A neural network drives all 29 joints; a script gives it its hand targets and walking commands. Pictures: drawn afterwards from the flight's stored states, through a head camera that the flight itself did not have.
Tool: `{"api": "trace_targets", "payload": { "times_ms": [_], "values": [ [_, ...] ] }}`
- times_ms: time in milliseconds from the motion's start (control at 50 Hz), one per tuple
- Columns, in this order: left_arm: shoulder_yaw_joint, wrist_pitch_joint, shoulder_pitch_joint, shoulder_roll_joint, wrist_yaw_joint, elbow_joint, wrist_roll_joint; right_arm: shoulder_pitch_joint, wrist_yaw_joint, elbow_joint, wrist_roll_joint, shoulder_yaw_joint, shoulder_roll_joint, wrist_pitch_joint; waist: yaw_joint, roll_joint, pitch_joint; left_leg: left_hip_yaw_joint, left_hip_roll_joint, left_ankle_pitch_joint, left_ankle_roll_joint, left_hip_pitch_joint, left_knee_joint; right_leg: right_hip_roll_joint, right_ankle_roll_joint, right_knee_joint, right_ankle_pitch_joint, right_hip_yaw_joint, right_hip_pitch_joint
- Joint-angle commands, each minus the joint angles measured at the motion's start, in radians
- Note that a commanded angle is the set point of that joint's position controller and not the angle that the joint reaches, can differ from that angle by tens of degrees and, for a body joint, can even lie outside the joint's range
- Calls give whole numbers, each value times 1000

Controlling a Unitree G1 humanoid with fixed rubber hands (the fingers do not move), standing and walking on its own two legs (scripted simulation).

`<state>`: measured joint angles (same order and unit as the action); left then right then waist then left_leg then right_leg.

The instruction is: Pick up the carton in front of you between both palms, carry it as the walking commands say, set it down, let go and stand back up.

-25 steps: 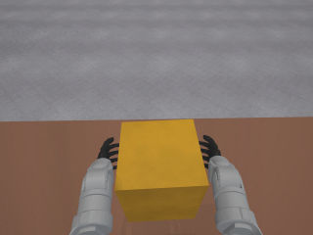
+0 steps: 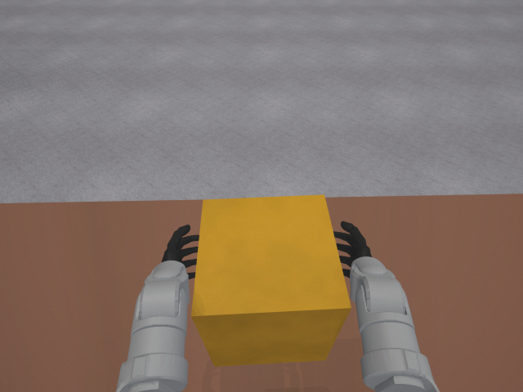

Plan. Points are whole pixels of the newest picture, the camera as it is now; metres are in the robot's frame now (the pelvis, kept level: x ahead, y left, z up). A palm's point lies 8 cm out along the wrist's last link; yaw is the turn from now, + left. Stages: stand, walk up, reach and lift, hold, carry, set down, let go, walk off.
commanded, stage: reach and lift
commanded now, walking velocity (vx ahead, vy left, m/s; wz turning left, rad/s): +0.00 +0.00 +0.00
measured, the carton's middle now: (267, 284) +0.30 +0.00 -0.05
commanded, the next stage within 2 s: hold in 0.30 s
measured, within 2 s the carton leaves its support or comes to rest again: neither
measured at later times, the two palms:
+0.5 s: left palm (171, 266) +0.28 +0.15 +0.05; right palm (365, 261) +0.28 -0.15 +0.05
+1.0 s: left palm (178, 250) +0.30 +0.14 +0.06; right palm (369, 249) +0.30 -0.16 +0.06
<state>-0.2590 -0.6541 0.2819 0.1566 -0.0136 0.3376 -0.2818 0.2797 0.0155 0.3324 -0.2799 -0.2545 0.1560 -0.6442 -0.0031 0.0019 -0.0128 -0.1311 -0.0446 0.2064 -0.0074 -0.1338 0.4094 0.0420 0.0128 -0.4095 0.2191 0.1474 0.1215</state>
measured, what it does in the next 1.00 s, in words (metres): stands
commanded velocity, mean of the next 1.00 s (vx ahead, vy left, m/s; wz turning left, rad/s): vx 0.11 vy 0.00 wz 0.00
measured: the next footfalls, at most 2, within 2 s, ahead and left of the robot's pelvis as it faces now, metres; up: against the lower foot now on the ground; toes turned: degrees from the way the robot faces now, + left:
right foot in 1.40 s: +0.25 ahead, -0.12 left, +0.00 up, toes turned -11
left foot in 1.78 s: +0.61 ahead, +0.06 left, +0.00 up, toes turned +9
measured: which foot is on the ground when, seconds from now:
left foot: down 0.00-1.00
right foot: down 0.00-1.00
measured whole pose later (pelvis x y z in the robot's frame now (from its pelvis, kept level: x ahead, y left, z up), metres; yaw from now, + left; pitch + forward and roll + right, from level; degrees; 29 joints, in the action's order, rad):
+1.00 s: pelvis +0.01 -0.01 -0.01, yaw -1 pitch +0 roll +0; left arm -0.20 -0.83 0.26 0.13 -0.03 0.12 -0.20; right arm 0.25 -0.02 0.11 -0.23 -0.18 0.15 -0.83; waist 0.01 -0.02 -0.12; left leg -0.04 0.02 0.28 -0.02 -0.25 0.53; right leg 0.00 0.01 -0.55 0.33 0.02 0.25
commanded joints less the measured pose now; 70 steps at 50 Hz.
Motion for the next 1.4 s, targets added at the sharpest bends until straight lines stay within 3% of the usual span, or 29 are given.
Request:
{"api": "trace_targets", "payload": {
  "times_ms": [0, 260, 380, 500, 780, 800, 840, 860, 900, 940, 960, 980, 1000, 1020, 1040, 1060, 1080, 1120, 1140, 1160, 1180, 1200, 1220, 1240, 1260, 1280, 1320, 1360, 1380],
  "values": [
    [561, 23, 473, 960, 250, -34, 252, 462, 231, -20, 239, 547, 940, 17, 0, -6, -256, 61, -50, -220, -14, 106, -52, 58, 4, 58, -218, -72, -55],
    [575, -8, 457, 937, 252, -86, 267, 440, 225, -69, 253, 562, 935, -16, 1, 0, -233, 59, -55, -221, -12, 116, -67, 57, 10, 74, -236, -68, -76],
    [643, -48, 450, 930, 247, -188, 307, 429, 215, -170, 294, 628, 937, -57, -4, 2, -276, 50, -55, -281, -14, 159, -79, 54, 17, 86, -300, -63, -121],
    [562, -83, 449, 884, 250, -123, 259, 427, 218, -106, 250, 552, 896, -94, -2, 0, -127, 63, -50, -106, -7, 107, -106, 48, 5, 116, -122, -71, -72],
    [574, -69, 556, 928, 258, -99, 270, 533, 232, -77, 254, 554, 919, -77, -3, -6, -183, 66, -44, -72, -6, 112, -90, 47, -2, 95, -78, -79, -62],
    [581, -72, 558, 921, 257, -112, 271, 538, 230, -89, 250, 557, 914, -81, 5, -14, -198, 15, 113, 95, 13, 1, -24, -94, -17, 8, 82, -39, 51],
    [598, -78, 573, 920, 251, -145, 291, 533, 221, -118, 265, 576, 907, -85, -1, -37, -197, -33, 129, 485, 27, -98, -93, -75, -22, 13, 402, -35, 120],
    [618, -84, 587, 917, 248, -173, 305, 542, 216, -149, 278, 593, 903, -89, 0, -54, -180, -43, 135, 562, 39, -117, -105, -63, -21, -19, 444, -57, 166],
    [665, -105, 594, 916, 239, -220, 343, 538, 200, -203, 303, 626, 895, -111, -2, -116, -216, -80, 186, 474, 61, -89, -122, -36, -5, -148, 237, -148, 182],
    [722, -145, 580, 917, 231, -276, 392, 503, 183, -262, 329, 669, 881, -153, -5, -149, -274, -82, 214, 444, 87, -75, -109, -20, -5, -130, 193, -200, 174],
    [746, -169, 581, 910, 227, -304, 414, 509, 177, -298, 350, 694, 870, -179, -2, -131, -279, -48, 204, 463, 84, -114, -93, -23, -11, -86, 213, -203, 140],
    [763, -197, 581, 900, 222, -328, 433, 519, 172, -335, 373, 722, 858, -209, 1, -79, -265, 9, 174, 467, 67, -178, -43, -52, -21, -21, 256, -163, 93],
    [772, -227, 576, 883, 215, -346, 449, 532, 167, -368, 395, 749, 845, -240, 7, 42, -244, 97, 122, 429, 33, -275, 96, -149, -48, 80, 357, -23, 40],
    [774, -258, 555, 860, 208, -353, 458, 553, 163, -393, 417, 770, 837, -272, 22, 228, -229, 207, 61, 326, -4, -410, 313, -275, -100, 197, 460, 184, -39],
    [775, -290, 531, 837, 198, -361, 461, 576, 161, -415, 444, 790, 838, -305, 29, 277, -171, 222, 56, 298, -12, -526, 333, -352, -162, 228, 408, 312, -83],
    [784, -320, 522, 825, 187, -395, 470, 594, 163, -437, 484, 819, 850, -335, 28, 234, -154, 203, 85, 302, -3, -524, 290, -365, -193, 209, 271, 299, -78],
    [794, -347, 523, 822, 177, -442, 483, 588, 164, -450, 518, 835, 860, -361, 29, 179, -187, 219, 79, 285, 0, -469, 217, -348, -189, 176, 164, 225, -78],
    [822, -393, 525, 827, 162, -530, 522, 528, 160, -479, 561, 851, 874, -404, 17, 124, -280, 297, 31, 117, -3, -239, 33, -260, -139, 74, 79, 26, -24],
    [833, -413, 499, 837, 158, -556, 536, 495, 156, -494, 573, 851, 877, -424, 6, 110, -328, 296, 37, 54, -1, -48, -23, -212, -108, 3, 100, -68, 70],
    [844, -434, 463, 847, 157, -575, 543, 444, 152, -509, 577, 848, 876, -446, -6, 47, -368, 209, 107, 64, 18, 169, -57, -166, -79, -113, 158, -150, 218],
    [861, -462, 474, 857, 164, -612, 560, 399, 145, -522, 558, 833, 856, -460, -24, -170, -370, -89, 298, 212, 100, 298, -130, -104, -28, -337, 191, -254, 419],
    [864, -487, 484, 860, 174, -635, 582, 376, 135, -533, 537, 818, 847, -475, -23, -300, -300, -300, 430, 119, 204, 359, -151, -65, -5, -404, 289, -280, 629],
    [868, -504, 496, 872, 184, -645, 603, 378, 127, -578, 525, 819, 850, -492, -26, -246, -254, -311, 464, -16, 254, 358, -140, -91, -20, -407, 369, -238, 691],
    [864, -514, 488, 878, 193, -648, 614, 391, 121, -624, 525, 828, 854, -506, -34, -174, -248, -259, 454, -129, 253, 358, -127, -95, -22, -400, 386, -234, 693],
    [863, -521, 469, 885, 197, -652, 620, 404, 118, -669, 530, 836, 867, -517, -35, -131, -272, -198, 443, -126, 228, 352, -126, -99, -20, -341, 343, -233, 664],
    [857, -527, 446, 886, 196, -666, 619, 406, 120, -701, 542, 842, 891, -527, -31, -119, -290, -117, 415, -108, 187, 314, -133, -94, -17, -269, 267, -246, 593],
    [853, -536, 382, 885, 188, -703, 604, 382, 129, -748, 559, 850, 897, -543, -17, -148, -310, 59, 328, -113, 122, 205, -114, -48, -17, -116, 113, -312, 387],
    [852, -545, 371, 872, 175, -729, 593, 379, 136, -757, 578, 860, 867, -560, 1, -104, -338, 224, 251, -30, 65, -33, 5, -15, -15, 14, -51, -390, 6],
    [839, -553, 356, 858, 169, -730, 588, 361, 138, -757, 586, 861, 842, -569, 8, -47, -365, 285, 216, -2, 34, -195, 137, -76, -35, 14, -15, -321, -211]
  ]
}}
